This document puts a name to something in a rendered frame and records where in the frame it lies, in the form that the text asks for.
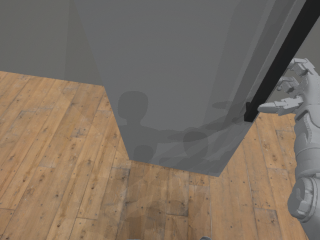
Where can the right robot upper arm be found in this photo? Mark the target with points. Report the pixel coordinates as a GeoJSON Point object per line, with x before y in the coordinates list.
{"type": "Point", "coordinates": [304, 204]}

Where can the robot right hand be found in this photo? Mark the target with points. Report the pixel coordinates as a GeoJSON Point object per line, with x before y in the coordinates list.
{"type": "Point", "coordinates": [308, 91]}

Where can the fridge door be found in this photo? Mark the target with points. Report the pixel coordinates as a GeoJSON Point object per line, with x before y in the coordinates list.
{"type": "Point", "coordinates": [178, 73]}

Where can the handle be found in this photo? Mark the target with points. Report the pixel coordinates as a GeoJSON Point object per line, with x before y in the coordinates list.
{"type": "Point", "coordinates": [304, 22]}

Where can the right robot forearm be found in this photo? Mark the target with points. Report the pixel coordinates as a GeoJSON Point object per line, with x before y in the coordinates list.
{"type": "Point", "coordinates": [307, 142]}

